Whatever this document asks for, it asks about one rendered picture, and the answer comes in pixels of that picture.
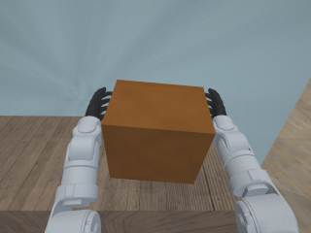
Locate left robot forearm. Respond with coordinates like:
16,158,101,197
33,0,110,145
45,116,102,233

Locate robot left hand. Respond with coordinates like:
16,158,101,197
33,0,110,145
85,86,113,121

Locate right robot forearm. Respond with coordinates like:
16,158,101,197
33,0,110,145
212,115,299,232

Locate robot right hand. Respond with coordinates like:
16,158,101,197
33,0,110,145
205,88,226,119

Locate carton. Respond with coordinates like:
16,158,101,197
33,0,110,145
101,80,216,184

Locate robot right upper arm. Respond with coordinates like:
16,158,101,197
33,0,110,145
234,193,298,233

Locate robot left upper arm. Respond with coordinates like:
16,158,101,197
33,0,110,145
46,209,101,233

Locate pedestal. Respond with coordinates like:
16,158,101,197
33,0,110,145
0,116,242,233

